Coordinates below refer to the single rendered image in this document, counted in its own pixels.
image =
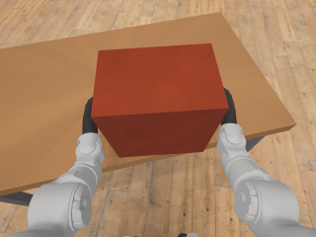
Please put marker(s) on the table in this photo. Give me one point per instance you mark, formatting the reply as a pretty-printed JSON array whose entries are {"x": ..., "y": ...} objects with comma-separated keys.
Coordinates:
[{"x": 45, "y": 86}]

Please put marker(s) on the robot left hand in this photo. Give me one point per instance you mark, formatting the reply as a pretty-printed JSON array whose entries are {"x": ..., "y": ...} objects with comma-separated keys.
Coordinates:
[{"x": 88, "y": 125}]

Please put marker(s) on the left robot forearm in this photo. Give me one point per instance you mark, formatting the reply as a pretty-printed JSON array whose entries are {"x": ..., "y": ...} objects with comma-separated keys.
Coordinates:
[{"x": 88, "y": 166}]

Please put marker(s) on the carton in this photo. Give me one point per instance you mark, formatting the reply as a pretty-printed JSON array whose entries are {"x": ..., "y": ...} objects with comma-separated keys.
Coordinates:
[{"x": 158, "y": 100}]

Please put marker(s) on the right robot forearm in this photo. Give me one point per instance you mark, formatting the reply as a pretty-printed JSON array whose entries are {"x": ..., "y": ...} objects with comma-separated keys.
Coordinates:
[{"x": 235, "y": 160}]

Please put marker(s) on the robot left upper arm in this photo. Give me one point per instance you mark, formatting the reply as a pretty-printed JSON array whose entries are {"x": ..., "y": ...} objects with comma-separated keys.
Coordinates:
[{"x": 58, "y": 210}]

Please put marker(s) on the robot right upper arm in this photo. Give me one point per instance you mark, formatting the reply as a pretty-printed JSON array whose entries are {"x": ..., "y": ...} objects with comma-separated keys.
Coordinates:
[{"x": 270, "y": 209}]

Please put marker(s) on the robot right hand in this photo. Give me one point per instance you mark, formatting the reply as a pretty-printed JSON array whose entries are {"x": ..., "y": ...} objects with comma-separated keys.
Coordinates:
[{"x": 230, "y": 116}]

